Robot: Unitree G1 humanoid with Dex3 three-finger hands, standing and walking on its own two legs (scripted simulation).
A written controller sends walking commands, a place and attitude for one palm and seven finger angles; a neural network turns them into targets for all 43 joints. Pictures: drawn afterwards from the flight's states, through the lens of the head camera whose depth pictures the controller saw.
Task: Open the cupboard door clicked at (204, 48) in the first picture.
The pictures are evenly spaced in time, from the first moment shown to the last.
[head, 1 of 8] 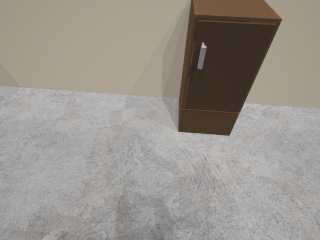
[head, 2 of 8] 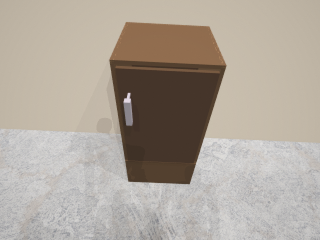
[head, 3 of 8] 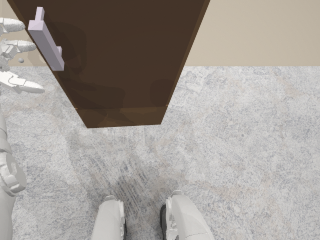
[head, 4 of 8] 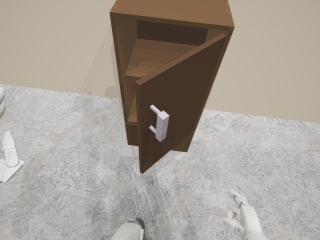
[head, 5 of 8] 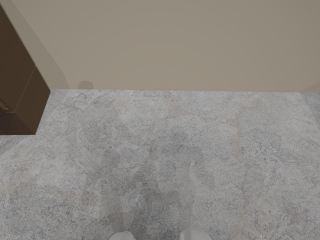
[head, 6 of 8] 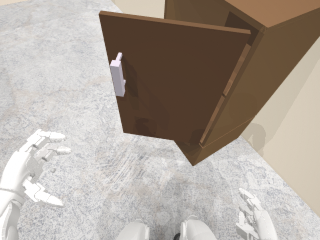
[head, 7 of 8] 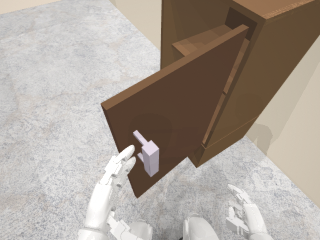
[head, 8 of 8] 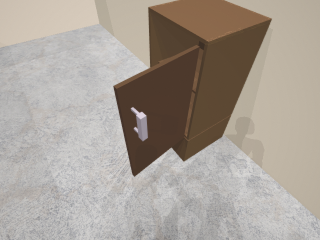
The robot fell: no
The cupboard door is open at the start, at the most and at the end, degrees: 0 98 98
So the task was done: yes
